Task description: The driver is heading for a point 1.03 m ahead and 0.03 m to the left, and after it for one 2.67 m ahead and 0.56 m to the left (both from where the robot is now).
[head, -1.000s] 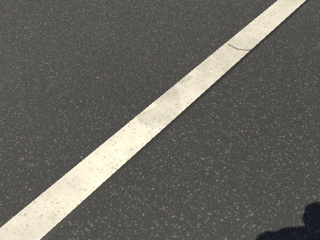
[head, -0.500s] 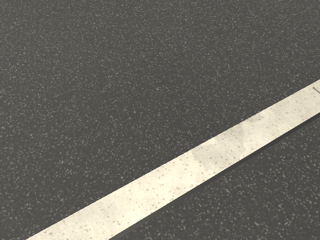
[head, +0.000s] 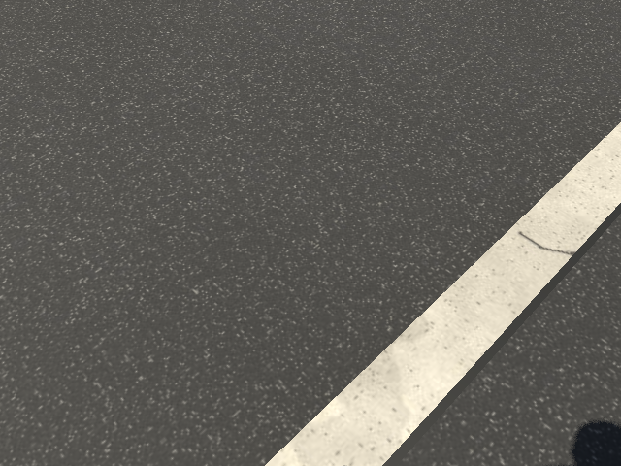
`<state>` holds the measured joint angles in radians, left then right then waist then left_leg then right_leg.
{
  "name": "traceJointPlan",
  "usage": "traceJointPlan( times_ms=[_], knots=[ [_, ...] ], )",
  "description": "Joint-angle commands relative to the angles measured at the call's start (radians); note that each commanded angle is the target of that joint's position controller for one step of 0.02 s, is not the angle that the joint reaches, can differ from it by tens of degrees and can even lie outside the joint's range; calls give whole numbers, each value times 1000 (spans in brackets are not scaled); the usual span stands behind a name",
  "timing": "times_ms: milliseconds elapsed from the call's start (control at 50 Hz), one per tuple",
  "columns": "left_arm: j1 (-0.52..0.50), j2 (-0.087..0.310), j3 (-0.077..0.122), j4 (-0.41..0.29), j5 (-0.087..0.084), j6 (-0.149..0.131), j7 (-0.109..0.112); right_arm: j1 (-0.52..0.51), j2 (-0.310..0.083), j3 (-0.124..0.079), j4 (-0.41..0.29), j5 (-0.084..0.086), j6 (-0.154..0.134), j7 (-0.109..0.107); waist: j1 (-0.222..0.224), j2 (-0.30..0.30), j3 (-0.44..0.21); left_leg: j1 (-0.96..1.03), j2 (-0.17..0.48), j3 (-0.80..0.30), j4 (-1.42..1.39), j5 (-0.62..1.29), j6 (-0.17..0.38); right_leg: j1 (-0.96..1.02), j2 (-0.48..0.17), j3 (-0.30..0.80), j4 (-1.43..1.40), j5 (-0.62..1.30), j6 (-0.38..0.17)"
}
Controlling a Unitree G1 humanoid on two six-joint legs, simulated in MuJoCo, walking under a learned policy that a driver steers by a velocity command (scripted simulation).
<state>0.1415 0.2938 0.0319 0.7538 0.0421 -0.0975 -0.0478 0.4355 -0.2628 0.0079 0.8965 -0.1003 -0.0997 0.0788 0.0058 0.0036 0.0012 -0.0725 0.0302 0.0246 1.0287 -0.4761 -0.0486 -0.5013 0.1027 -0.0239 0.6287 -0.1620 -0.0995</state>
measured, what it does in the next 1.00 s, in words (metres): walks ahead: left foot, then right foot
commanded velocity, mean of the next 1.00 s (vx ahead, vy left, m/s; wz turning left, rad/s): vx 0.50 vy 0.00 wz -0.12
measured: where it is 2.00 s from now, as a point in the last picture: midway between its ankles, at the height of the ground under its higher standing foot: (326, 282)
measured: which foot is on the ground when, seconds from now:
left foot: up 0.00-0.32, down 0.34-0.88, up 0.90-1.00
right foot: down 0.00-0.34, up 0.36-0.84, down 0.86-1.00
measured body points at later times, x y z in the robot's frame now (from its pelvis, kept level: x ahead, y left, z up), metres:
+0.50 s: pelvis +0.30 +0.04 +0.02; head +0.31 +0.04 +0.47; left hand +0.46 +0.27 -0.10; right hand +0.34 -0.23 -0.10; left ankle +0.33 +0.12 -0.71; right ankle +0.24 -0.09 -0.61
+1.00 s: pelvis +0.57 -0.06 +0.02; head +0.59 -0.06 +0.47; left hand +0.75 +0.16 -0.09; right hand +0.56 -0.31 -0.12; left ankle +0.46 +0.08 -0.63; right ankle +0.61 -0.15 -0.71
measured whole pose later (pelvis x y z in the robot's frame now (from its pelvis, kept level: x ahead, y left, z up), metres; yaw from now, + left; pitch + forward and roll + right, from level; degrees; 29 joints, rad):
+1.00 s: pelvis +0.57 -0.06 +0.02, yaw -4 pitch +2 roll -1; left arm 0.18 0.21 0.02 0.76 0.05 -0.10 -0.01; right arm 0.37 -0.23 -0.01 0.95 -0.08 -0.11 0.06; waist -0.03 0.03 0.00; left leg -0.35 0.02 -0.06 1.11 -0.39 0.08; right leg -0.35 0.02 -0.13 0.50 -0.19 -0.07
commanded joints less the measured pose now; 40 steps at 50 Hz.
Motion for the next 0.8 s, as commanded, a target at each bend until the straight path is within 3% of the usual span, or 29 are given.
traceJointPlan(
  times_ms=[20, 40, 60, 80, 100, 140, 180, 220, 240, 300, 320, 340, 360, 380, 400, 420, 440, 460, 480, 500, 540, 580, 620, 700, 720, 740, 760, 780, 800],
  knots=[
    [379, 163, 58, 99, 1, -33, 11, -215, -138, -28, -183, 18, -29, -26, 160, -53, -39, -765, 7, -173, 337, 33, 29, 644, -311, 542, -282, 97, -251],
    [287, 79, 27, 90, -10, -41, 4, -187, -104, -15, -185, -13, -24, -49, 78, -38, -43, -646, 39, -168, 264, 67, 54, 463, -283, 474, -314, 135, -252],
    [180, 43, 10, 58, -16, -44, -1, -149, -62, 0, -184, -17, -11, -64, -2, -32, -33, -525, 70, -156, 210, 79, 59, 283, -263, 434, -364, 144, -244],
    [103, 34, 2, 26, -18, -45, -6, -122, -51, 4, -188, -12, 6, -74, -51, -36, -31, -452, 74, -145, 169, 35, 49, 162, -247, 423, -409, 104, -246],
    [56, 47, 4, 1, -17, -51, -10, -110, -64, 3, -190, -4, 20, -77, -68, -30, -26, -430, 73, -128, 109, 36, 34, 100, -229, 402, -441, 30, -237],
    [19, 111, 21, -29, 0, -63, -23, -102, -75, 5, -177, 20, 37, -74, -65, -13, 3, -347, 68, -58, -40, 157, 0, -33, -175, 304, -456, -16, -196],
    [125, 127, 31, 1, 9, -62, -39, -217, -31, 26, -202, 21, 48, -56, 4, -16, 36, -323, 61, -23, -210, 299, -8, -43, -155, 261, -435, 30, -169],
    [246, 144, 41, 21, 12, -48, -53, -329, -36, 31, -235, 31, 41, -38, 72, -38, 32, -342, 24, -17, -328, 428, -8, 50, -168, 282, -368, 40, -168],
    [255, 150, 41, 14, 31, -41, -57, -324, -43, 31, -234, 26, 26, -31, 71, -52, 14, -292, 3, -3, -279, 526, 3, 35, -170, 281, -318, 59, -169],
    [207, 142, 37, -22, 20, -29, -54, -344, -117, 5, -235, 25, -8, -43, 34, -59, 18, -278, -18, 8, -361, 421, 48, 143, -221, 357, -221, 109, -141],
    [187, 139, 34, -27, 18, -29, -49, -294, -134, -4, -219, 35, -18, -52, -2, -52, 14, -199, -33, 25, -400, 415, 73, 143, -212, 361, -154, 196, -117],
    [162, 121, 30, -34, 27, -34, -44, -143, -170, -19, -174, 50, -33, -62, -67, -19, -29, -20, -38, 20, -399, 441, 112, 88, -168, 334, -4, 302, -70],
    [259, 15, 2, -30, 30, -46, -45, 35, -252, -38, -137, 65, -45, -70, -85, 184, -248, 277, 180, -295, -470, 726, 331, 10, -34, 226, 330, 109, 35],
    [407, -38, -15, -20, 37, -57, -42, 155, -250, -35, -128, 56, -28, -55, -91, 304, -421, 576, 401, -742, -584, 773, 578, -258, 83, 192, 658, -489, 107],
    [255, 44, 7, -46, 24, -47, -35, 181, -215, -43, -94, 33, -26, -53, -142, 111, -205, 461, 390, -806, -668, 453, 490, -480, 27, 240, 794, -408, 100],
    [171, 61, 11, -57, 22, -34, -5, 63, -170, -36, -99, 39, -25, -53, -105, 44, -64, 279, 347, -659, -689, 266, 406, -526, -39, 225, 847, -267, 91],
    [171, 67, 7, -48, 32, -22, 16, -46, -79, -8, -123, 41, -18, -62, -74, 10, -62, 147, 307, -552, -732, 248, 378, -465, -100, 216, 786, -156, 88],
    [170, 42, -6, -43, 51, -14, 19, -97, -32, 5, -130, 46, -17, -71, -42, 31, -62, 55, 271, -468, -767, 345, 367, -377, -148, 212, 707, -88, 91],
    [136, 19, -17, -49, 65, -6, 11, -126, -11, 9, -133, 47, -18, -80, -23, 26, -53, -6, 239, -405, -805, 383, 349, -324, -175, 183, 647, -79, 101],
    [112, 7, -18, -55, 57, 1, 4, -138, -7, 5, -130, 49, -23, -86, -21, 23, -61, -22, 204, -340, -829, 392, 339, -297, -183, 161, 579, -79, 114],
    [76, 8, -16, -55, 31, 6, -7, -83, -44, -14, -97, 41, -39, -85, -43, 38, -34, -31, 171, -245, -849, 477, 339, -300, -186, 113, 449, -8, 142],
    [41, -7, -21, -62, 26, 15, -15, -29, -77, -29, -67, 33, -49, -72, -55, 31, -20, -27, 160, -180, -849, 625, 346, -283, -188, 65, 303, 112, 159],
    [-5, -28, -27, -70, 26, 37, -24, -1, -85, -33, -42, 41, -53, -48, -57, 51, 9, -80, 150, -132, -861, 667, 334, -207, -181, 25, 186, 199, 142],
    [-105, -9, -20, -110, 30, 55, -24, 68, -82, -29, 12, 46, -51, -18, -72, 78, 48, 50, 201, -148, -847, 676, 337, -254, -167, 38, 76, 258, 86],
    [-223, 8, -5, -134, -39, 54, -3, 79, -111, -54, 16, 144, -12, -54, -80, 7, 124, -21, 155, -91, -861, 672, 224, -186, -159, -35, 9, 303, 78],
    [-248, -13, -12, -144, -42, 53, 6, 100, -119, -50, 22, 141, 3, -67, -96, 37, 125, -38, 145, -97, -863, 653, 202, -123, -134, -53, -17, 282, 77],
    [-256, -21, -13, -147, -37, 54, 10, 114, -122, -52, 28, 125, 14, -74, -98, 77, 132, -17, 153, -109, -852, 670, 197, -97, -124, -52, -32, 229, 73],
    [-205, -38, -25, -149, 35, 48, -9, 123, -67, -23, 62, 9, -11, -22, -77, 147, 42, 76, 217, -166, -832, 651, 292, -97, -146, 35, -4, 171, 60],
    [-186, 12, -1, -145, 39, 46, -10, 85, -93, -45, 50, 14, -21, -9, -59, 117, 68, 159, 236, -178, -803, 679, 302, -153, -148, 46, -28, 97, 47]
  ],
)
Velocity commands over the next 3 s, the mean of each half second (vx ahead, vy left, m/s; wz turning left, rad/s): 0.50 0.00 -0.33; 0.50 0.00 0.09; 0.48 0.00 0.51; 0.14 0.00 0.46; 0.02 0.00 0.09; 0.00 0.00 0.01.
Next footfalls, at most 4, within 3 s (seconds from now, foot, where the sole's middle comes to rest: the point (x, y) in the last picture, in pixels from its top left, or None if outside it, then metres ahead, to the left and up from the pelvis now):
0.34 left None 0.37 0.11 -0.75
0.86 right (393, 392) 0.65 -0.16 -0.75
1.46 left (285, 294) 0.98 0.09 -0.86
1.84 right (353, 245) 1.16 -0.10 -0.86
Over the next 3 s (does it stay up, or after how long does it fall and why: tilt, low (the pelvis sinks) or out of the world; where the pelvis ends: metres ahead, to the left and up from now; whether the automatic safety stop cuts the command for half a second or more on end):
stays up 1.04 -0.01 -0.09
